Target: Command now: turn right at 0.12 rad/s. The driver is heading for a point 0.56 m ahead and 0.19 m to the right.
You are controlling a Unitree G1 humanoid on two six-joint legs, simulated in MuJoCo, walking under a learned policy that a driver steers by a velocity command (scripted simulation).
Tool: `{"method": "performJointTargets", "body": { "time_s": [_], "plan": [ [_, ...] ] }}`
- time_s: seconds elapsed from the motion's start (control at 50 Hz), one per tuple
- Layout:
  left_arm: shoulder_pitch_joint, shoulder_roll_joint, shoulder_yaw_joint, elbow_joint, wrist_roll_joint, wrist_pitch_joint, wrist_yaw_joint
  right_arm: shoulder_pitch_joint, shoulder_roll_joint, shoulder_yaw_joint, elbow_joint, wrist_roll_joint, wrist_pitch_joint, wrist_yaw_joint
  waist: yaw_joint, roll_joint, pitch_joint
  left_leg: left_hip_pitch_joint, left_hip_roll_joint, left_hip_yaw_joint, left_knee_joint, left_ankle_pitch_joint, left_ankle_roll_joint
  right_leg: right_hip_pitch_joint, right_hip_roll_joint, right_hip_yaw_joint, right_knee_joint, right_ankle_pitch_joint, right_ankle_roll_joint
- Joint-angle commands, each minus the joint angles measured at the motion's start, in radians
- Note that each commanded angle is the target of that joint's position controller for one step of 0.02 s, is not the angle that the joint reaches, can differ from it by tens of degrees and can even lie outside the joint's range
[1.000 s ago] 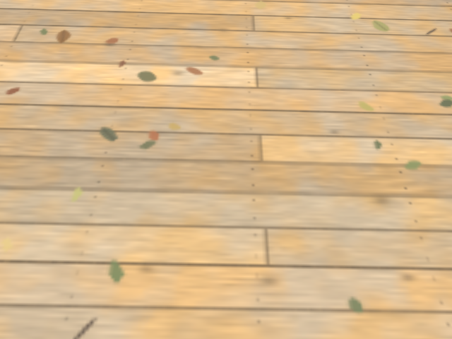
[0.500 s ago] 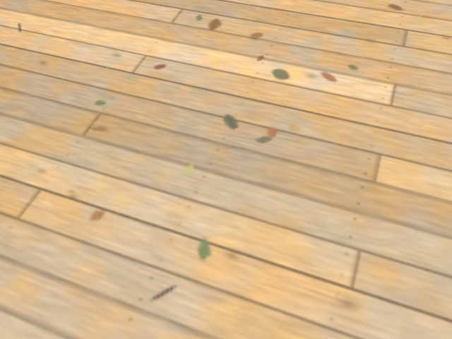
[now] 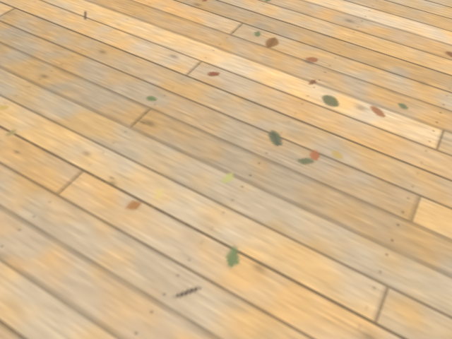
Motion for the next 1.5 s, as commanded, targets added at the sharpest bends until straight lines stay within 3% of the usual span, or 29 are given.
{"method": "performJointTargets", "body": {
  "time_s": [0.02, 0.06, 0.08, 0.1, 0.14, 0.2, 0.28, 0.34, 0.36, 0.38, 0.4, 0.44, 0.48, 0.64, 0.78, 0.84, 0.88, 0.9, 0.92, 0.94, 0.98, 1.04, 1.2, 1.32, 1.4, 1.44, 1.46, 1.48, 1.5],
  "plan": [
    [0.008, 0.079, 0.013, -0.041, -0.004, -0.025, 0.007, -0.015, -0.19, -0.047, -0.024, 0.007, -0.008, -0.016, -0.001, 0.12, -0.04, -0.008, 0.272, -0.183, -0.06, 0.258, 0.102, 0.068, 0.029, -0.026, -0.146, 0.066, -0.023],
    [0.013, 0.109, 0.014, -0.042, 0.007, -0.048, 0.009, 0.0, -0.197, -0.055, -0.019, 0.012, -0.008, -0.024, 0.006, 0.063, -0.054, -0.038, 0.244, -0.164, 0.002, 0.217, 0.048, 0.138, -0.024, 0.061, -0.254, 0.269, -0.046],
    [0.026, 0.163, 0.023, -0.043, 0.013, -0.058, 0.009, 0.018, -0.184, -0.059, -0.031, 0.008, -0.007, -0.025, -0.024, -0.019, -0.063, -0.064, 0.172, -0.103, 0.084, 0.141, 0.021, 0.145, -0.106, 0.174, -0.245, 0.443, -0.074],
    [0.009, 0.208, 0.042, -0.035, -0.011, -0.058, 0.002, 0.009, -0.146, -0.054, -0.032, 0.013, 0.001, -0.026, -0.031, -0.154, -0.033, -0.111, 0.05, 0.005, 0.154, -0.02, -0.017, 0.091, -0.181, 0.309, -0.275, 0.538, -0.154],
    [0.015, 0.179, 0.039, -0.046, 0.0, -0.059, -0.006, -0.01, -0.133, -0.053, -0.03, 0.008, 0.012, -0.027, 0.003, -0.19, -0.027, -0.18, -0.004, 0.021, 0.334, -0.252, -0.037, 0.091, -0.28, 0.44, -0.352, 0.575, -0.26],
    [-0.009, 0.185, 0.053, -0.043, 0.005, -0.048, 0.007, -0.021, -0.126, -0.058, -0.044, 0.017, 0.014, -0.014, -0.013, -0.108, -0.027, -0.258, 0.034, -0.038, 0.479, -0.297, -0.053, 0.108, -0.217, 0.382, -0.351, 0.522, -0.257],
    [-0.044, 0.176, 0.067, -0.052, -0.001, -0.025, -0.002, -0.002, -0.115, -0.05, -0.051, 0.023, 0.0, -0.018, 0.001, -0.131, -0.08, -0.179, 0.01, -0.001, 0.28, -0.223, -0.089, 0.128, -0.136, 0.343, -0.311, 0.488, -0.199],
    [-0.106, 0.178, 0.075, -0.068, -0.013, -0.013, -0.01, 0.123, -0.125, -0.055, -0.029, 0.016, -0.012, -0.027, -0.064, -0.108, -0.123, 0.06, 0.005, 0.01, -0.051, -0.071, -0.075, 0.0, -0.068, 0.347, -0.247, 0.258, -0.124],
    [-0.095, 0.124, 0.064, -0.087, -0.014, -0.015, -0.012, 0.157, -0.206, -0.073, -0.026, 0.0, -0.017, -0.035, -0.063, 0.065, -0.115, 0.176, 0.173, -0.182, -0.187, -0.241, -0.038, -0.17, 0.027, 0.272, -0.116, -0.055, -0.071],
    [-0.077, 0.055, 0.047, -0.111, -0.011, -0.022, -0.008, 0.134, -0.335, -0.1, -0.055, -0.004, -0.014, -0.032, -0.061, 0.315, -0.103, 0.191, 0.437, -0.533, -0.305, -0.52, 0.054, -0.354, 0.196, 0.088, 0.126, -0.21, -0.037],
    [-0.125, 0.136, 0.057, -0.121, 0.023, -0.026, -0.006, 0.108, -0.326, -0.1, -0.056, -0.03, -0.014, -0.025, -0.059, 0.229, -0.031, 0.037, 0.493, -0.577, -0.328, -0.6, 0.125, -0.375, 0.091, 0.129, 0.264, -0.145, -0.051],
    [-0.086, 0.158, 0.072, -0.085, 0.019, -0.033, -0.032, 0.017, -0.208, -0.069, -0.072, -0.01, -0.028, -0.024, 0.009, 0.134, 0.047, -0.005, 0.378, -0.402, -0.326, -0.5, 0.092, -0.363, 0.052, 0.12, 0.359, -0.003, -0.05],
    [-0.056, 0.138, 0.067, -0.062, 0.031, -0.036, -0.056, 0.034, -0.19, -0.063, -0.074, 0.0, -0.049, -0.03, 0.001, 0.153, 0.018, 0.07, 0.314, -0.253, -0.317, -0.337, 0.069, -0.381, 0.037, 0.07, 0.424, 0.073, -0.026],
    [-0.213, 0.097, 0.049, -0.124, 0.03, -0.043, -0.092, 0.233, -0.195, -0.078, 0.0, -0.002, -0.09, -0.004, -0.091, 0.129, 0.055, 0.238, 0.365, -0.092, -0.31, -0.137, 0.09, -0.524, -0.002, 0.043, 0.302, 0.174, 0.009],
    [-0.345, 0.057, 0.021, -0.204, 0.029, -0.059, -0.112, 0.27, -0.19, -0.079, 0.044, -0.009, -0.101, 0.005, -0.108, 0.148, 0.089, 0.209, 0.377, 0.086, -0.245, 0.145, 0.072, -0.404, -0.024, -0.081, 0.065, 0.163, -0.054],
    [-0.3, 0.063, 0.022, -0.209, 0.034, -0.063, -0.103, 0.263, -0.216, -0.084, 0.06, -0.003, -0.089, 0.002, -0.068, 0.159, 0.05, 0.194, 0.373, 0.168, -0.111, 0.508, 0.045, -0.229, 0.039, -0.157, -0.019, 0.084, -0.117],
    [-0.062, 0.09, 0.044, -0.143, 0.04, -0.078, -0.079, 0.251, -0.238, -0.085, 0.064, 0.011, -0.077, 0.001, 0.051, 0.111, -0.108, 0.123, 0.34, 0.252, 0.255, 0.802, 0.015, 0.098, 0.131, -0.177, -0.111, 0.114, -0.172],
    [0.128, 0.154, 0.072, -0.086, 0.047, -0.085, -0.058, 0.248, -0.223, -0.078, 0.044, 0.006, -0.077, 0.003, 0.129, 0.023, -0.228, -0.082, 0.309, 0.259, 0.545, 0.563, -0.02, 0.378, 0.052, -0.023, -0.16, 0.027, -0.21],
    [0.14, 0.284, 0.096, -0.102, 0.035, -0.086, -0.039, 0.253, -0.081, -0.046, -0.036, -0.002, -0.085, 0.025, 0.077, -0.234, -0.305, -0.487, 0.153, 0.218, 0.871, -0.301, -0.08, 0.622, -0.285, 0.534, -0.286, -0.194, -0.319],
    [0.164, 0.294, 0.099, -0.115, 0.006, -0.08, -0.035, 0.138, -0.178, -0.067, -0.069, -0.008, -0.097, 0.029, 0.131, -0.107, -0.333, -0.59, 0.101, 0.0, 0.973, -0.286, -0.079, 0.602, -0.331, 0.798, -0.43, -0.148, -0.36],
    [0.058, 0.169, 0.064, -0.089, 0.008, -0.086, -0.021, 0.137, -0.16, -0.058, -0.048, 0.015, -0.109, 0.032, 0.04, -0.001, -0.103, -0.573, 0.201, 0.002, 0.879, -0.074, -0.052, 0.369, -0.268, 0.435, -0.403, 0.209, -0.3],
    [-0.017, 0.086, 0.029, -0.081, 0.007, -0.126, -0.02, 0.249, -0.131, -0.052, 0.027, -0.011, -0.066, 0.04, -0.05, -0.01, -0.077, -0.373, 0.229, 0.008, 0.768, -0.044, -0.06, 0.178, -0.163, 0.196, -0.445, 0.522, -0.234],
    [0.104, 0.08, 0.016, 0.006, 0.007, -0.167, -0.016, 0.034, -0.103, -0.059, -0.009, 0.008, -0.043, 0.06, -0.002, -0.021, 0.04, -0.562, 0.146, -0.028, 0.558, 0.181, -0.048, 0.235, -0.128, -0.017, -0.532, 0.65, -0.133],
    [0.165, 0.066, -0.004, 0.064, 0.007, -0.171, 0.013, -0.129, -0.058, -0.028, -0.061, -0.004, -0.054, 0.073, 0.034, -0.012, 0.068, -0.503, 0.101, 0.113, 0.261, 0.246, -0.013, 0.358, -0.153, -0.118, -0.518, 0.898, -0.103],
    [0.156, 0.127, 0.003, 0.088, 0.02, -0.155, 0.042, 0.04, -0.101, -0.041, -0.021, -0.009, -0.054, 0.059, -0.057, -0.07, -0.047, -0.275, -0.015, 0.178, 0.196, 0.074, 0.067, 0.448, -0.184, -0.153, -0.19, 1.443, -0.072],
    [0.092, 0.146, 0.005, 0.071, 0.005, -0.15, 0.037, 0.32, -0.155, -0.068, 0.065, -0.034, -0.078, 0.041, -0.199, -0.044, -0.165, 0.087, 0.031, 0.065, 0.032, 0.241, 0.137, 0.254, -0.147, -0.167, 0.25, 1.147, -0.067],
    [0.143, 0.053, -0.017, 0.029, -0.003, -0.164, 0.024, 0.359, -0.263, -0.094, 0.078, -0.038, -0.078, 0.027, -0.144, 0.187, -0.273, 0.398, 0.341, -0.253, 0.148, 0.768, 0.243, -0.064, 0.007, -0.19, 0.627, 0.162, -0.052],
    [0.231, 0.052, -0.013, 0.037, -0.028, -0.156, 0.019, 0.358, -0.282, -0.104, 0.08, 0.008, -0.074, 0.026, -0.096, 0.19, -0.44, 0.56, 0.502, -0.59, 0.107, 1.007, 0.409, -0.277, 0.116, -0.013, 0.878, -0.217, -0.034],
    [0.15, 0.087, -0.01, 0.033, -0.008, -0.153, 0.017, 0.259, -0.241, -0.101, 0.055, 0.037, -0.068, 0.022, -0.089, 0.021, -0.331, 0.404, 0.456, -0.436, 0.045, 0.92, 0.37, -0.3, 0.037, 0.065, 0.833, -0.082, -0.045]
  ]
}}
